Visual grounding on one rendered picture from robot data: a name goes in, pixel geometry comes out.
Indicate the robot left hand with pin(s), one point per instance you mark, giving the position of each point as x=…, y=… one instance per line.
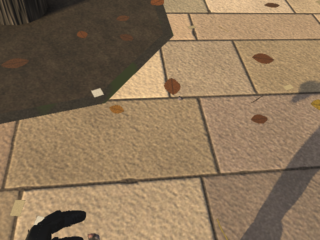
x=55, y=222

